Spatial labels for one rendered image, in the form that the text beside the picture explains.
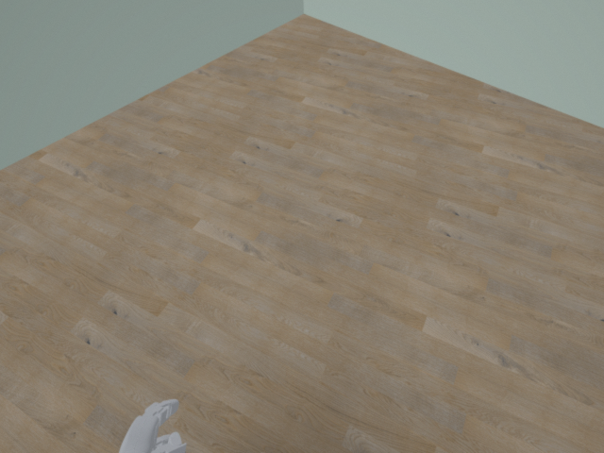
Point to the robot left hand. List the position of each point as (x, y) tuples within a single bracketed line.
[(142, 434)]

